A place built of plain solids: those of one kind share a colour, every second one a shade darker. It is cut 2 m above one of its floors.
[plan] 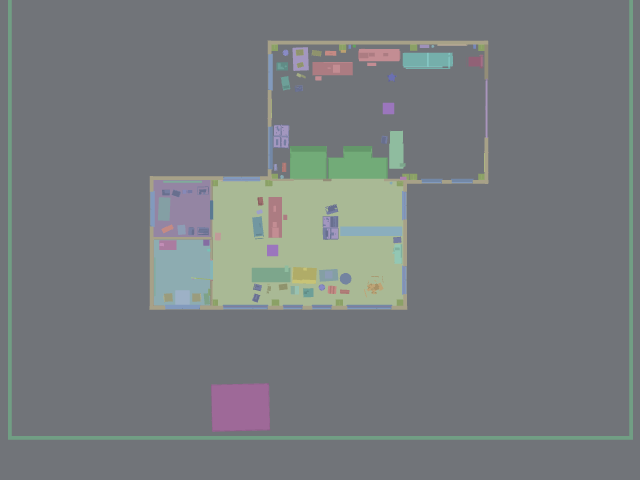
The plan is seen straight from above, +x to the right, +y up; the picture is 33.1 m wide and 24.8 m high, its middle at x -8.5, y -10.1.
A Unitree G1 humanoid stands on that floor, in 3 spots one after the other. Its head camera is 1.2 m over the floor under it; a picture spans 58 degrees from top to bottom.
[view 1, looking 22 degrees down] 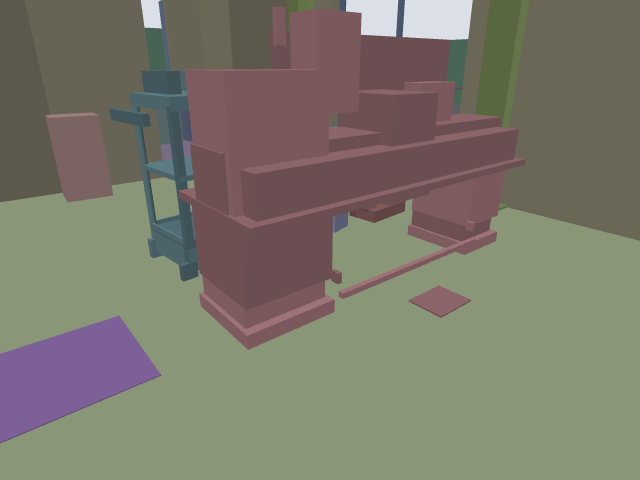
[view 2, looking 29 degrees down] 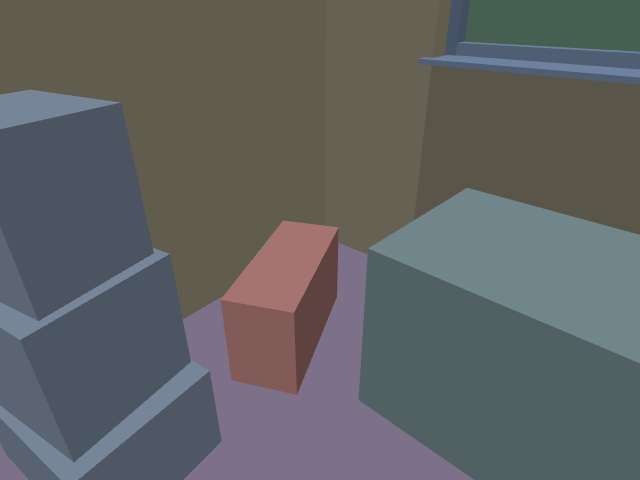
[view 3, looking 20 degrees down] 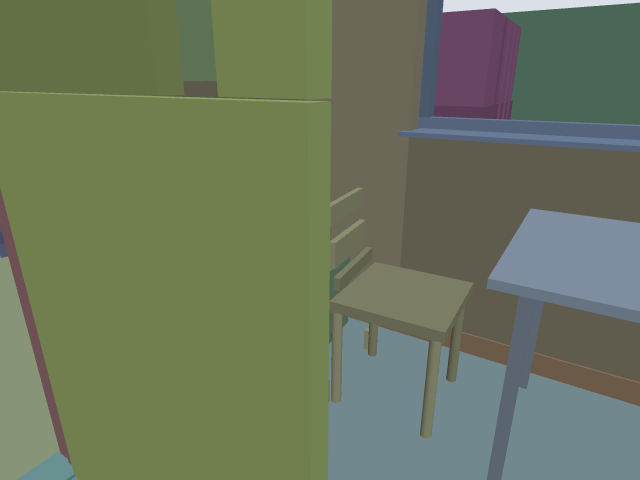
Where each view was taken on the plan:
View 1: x -9.10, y -10.75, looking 141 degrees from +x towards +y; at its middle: centre_lathe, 2.06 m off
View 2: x -15.40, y -8.55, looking -140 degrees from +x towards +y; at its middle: toolbox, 1.73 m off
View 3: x -15.40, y -11.65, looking -58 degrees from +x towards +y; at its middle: door_leaf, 0.51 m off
